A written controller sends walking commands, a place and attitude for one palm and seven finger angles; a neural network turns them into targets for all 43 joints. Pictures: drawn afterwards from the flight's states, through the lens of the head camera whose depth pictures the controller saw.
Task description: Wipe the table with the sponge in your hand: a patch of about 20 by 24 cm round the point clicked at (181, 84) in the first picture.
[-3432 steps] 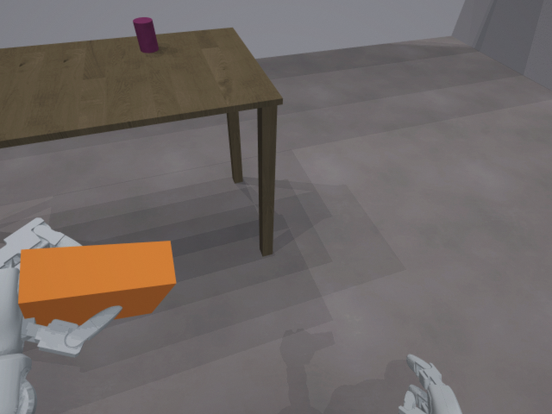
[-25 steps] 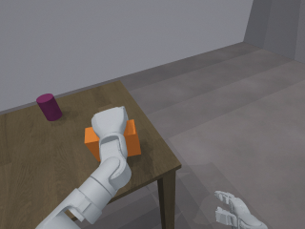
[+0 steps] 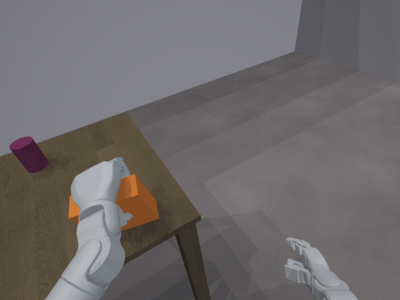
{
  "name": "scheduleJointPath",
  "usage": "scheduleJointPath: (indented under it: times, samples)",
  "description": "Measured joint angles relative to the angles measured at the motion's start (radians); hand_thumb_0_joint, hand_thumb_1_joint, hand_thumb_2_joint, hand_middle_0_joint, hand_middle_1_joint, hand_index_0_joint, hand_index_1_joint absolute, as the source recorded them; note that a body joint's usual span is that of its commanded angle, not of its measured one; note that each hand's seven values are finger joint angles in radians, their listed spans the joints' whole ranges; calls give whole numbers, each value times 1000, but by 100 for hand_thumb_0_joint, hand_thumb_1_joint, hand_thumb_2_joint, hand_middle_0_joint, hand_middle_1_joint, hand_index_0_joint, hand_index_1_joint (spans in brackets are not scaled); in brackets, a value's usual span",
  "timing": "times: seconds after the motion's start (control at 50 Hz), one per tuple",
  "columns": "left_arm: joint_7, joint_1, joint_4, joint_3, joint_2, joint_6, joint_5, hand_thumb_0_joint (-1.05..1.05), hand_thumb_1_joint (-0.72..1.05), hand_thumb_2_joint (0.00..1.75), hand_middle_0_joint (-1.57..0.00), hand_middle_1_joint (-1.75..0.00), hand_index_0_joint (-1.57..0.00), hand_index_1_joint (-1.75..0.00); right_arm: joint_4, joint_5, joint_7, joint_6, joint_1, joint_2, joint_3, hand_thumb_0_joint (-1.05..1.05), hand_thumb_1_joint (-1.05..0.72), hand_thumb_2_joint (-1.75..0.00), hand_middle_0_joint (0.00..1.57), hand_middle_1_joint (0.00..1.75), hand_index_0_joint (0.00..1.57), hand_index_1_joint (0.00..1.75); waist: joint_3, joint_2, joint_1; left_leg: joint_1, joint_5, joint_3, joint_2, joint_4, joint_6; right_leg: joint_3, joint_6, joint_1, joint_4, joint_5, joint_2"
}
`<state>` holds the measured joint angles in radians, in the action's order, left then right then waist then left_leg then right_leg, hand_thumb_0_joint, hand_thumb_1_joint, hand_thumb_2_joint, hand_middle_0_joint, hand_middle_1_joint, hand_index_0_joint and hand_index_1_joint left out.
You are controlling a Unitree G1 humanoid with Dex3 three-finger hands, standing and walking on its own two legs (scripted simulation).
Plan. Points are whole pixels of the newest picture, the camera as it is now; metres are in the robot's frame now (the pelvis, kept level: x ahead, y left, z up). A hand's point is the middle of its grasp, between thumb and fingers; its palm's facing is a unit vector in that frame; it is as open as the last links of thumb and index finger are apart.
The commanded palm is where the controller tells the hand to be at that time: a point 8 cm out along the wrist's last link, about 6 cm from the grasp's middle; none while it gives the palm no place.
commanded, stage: slide back across to the middle lane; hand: left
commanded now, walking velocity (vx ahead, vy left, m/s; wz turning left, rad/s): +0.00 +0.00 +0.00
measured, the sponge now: (122, 211) +0.29 +0.21 +0.05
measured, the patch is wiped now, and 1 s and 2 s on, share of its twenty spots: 1.00 1.00 1.00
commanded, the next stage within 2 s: wipe forward along the middle lane in 0.40 s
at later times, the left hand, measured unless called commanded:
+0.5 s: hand (75, 218) +0.23 +0.26 +0.12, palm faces +0.12 -0.14 -0.98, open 9.1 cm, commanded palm +0.19 +0.27 +0.17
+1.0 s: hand (69, 204) +0.26 +0.29 +0.11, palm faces +0.02 -0.08 -1.00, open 9.1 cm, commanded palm +0.24 +0.30 +0.15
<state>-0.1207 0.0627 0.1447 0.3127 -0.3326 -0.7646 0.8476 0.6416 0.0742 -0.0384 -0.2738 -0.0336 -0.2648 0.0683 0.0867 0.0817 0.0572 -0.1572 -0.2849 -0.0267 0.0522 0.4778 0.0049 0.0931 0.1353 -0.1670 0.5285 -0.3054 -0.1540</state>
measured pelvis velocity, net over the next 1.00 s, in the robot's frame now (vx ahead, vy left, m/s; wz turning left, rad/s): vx -0.01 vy -0.02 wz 0.05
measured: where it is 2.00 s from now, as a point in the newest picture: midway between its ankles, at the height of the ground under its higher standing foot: outside the picture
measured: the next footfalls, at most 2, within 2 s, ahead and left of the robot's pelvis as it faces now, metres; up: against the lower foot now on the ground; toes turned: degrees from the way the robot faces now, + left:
none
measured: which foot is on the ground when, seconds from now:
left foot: down 0.00-1.00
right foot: down 0.00-1.00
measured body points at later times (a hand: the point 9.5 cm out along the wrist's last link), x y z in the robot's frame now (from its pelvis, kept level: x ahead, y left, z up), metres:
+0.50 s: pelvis +0.00 -0.02 +0.00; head -0.03 -0.09 +0.44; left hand +0.22 +0.26 +0.17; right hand +0.24 -0.25 -0.08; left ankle -0.01 +0.14 -0.73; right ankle -0.02 -0.03 -0.73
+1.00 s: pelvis -0.01 -0.02 +0.00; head -0.02 -0.08 +0.44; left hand +0.26 +0.29 +0.16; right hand +0.23 -0.23 -0.10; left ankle -0.02 +0.13 -0.73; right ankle -0.03 -0.03 -0.73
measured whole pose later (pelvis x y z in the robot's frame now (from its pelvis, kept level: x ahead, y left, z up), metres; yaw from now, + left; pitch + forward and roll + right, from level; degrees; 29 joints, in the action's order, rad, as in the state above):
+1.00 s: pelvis -0.01 -0.02 +0.00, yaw +3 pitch +1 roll +3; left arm 0.05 0.15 -0.12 0.08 -0.50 -0.55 0.87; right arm 0.69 0.06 0.08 -0.14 0.01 -0.28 0.07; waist 0.08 0.07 0.08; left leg -0.26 -0.28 -0.10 0.06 0.53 0.02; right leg 0.04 0.14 -0.25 0.56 -0.30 -0.16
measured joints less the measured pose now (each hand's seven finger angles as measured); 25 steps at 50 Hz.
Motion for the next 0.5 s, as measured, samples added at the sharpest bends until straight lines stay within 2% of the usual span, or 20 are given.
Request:
scheduleJointPath:
  times: [0.24, 0.4, 0.5]
  samples:
    - [44, -153, 124, -171, -100, 45, -71, 0, -45, 107, -75, -147, -84, -144, 9, -13, 50, 34, 1, -15, -8, 1, -91, -90, 19, 30, 19, 30, -16, -4, 13, 1, 4, -37, -8, 13, 15, 37, 12, 2, -5, 17, -31]
    - [78, -200, 113, -238, -144, 57, -71, 0, -45, 107, -76, -146, -86, -143, 10, -18, 81, 73, 6, -28, -14, 1, -91, -90, 19, 30, 19, 30, -19, 6, 17, -18, 4, -56, -5, 27, 25, 30, 10, -13, 4, 15, -35]
    - [94, -228, 103, -258, -159, 90, -62, -1, -46, 107, -76, -145, -86, -142, 17, -20, 91, 95, 3, -29, -12, 1, -91, -90, 19, 30, 19, 30, -24, 9, 26, -33, 3, -63, -1, 43, 31, 22, 8, -23, 13, 11, -32]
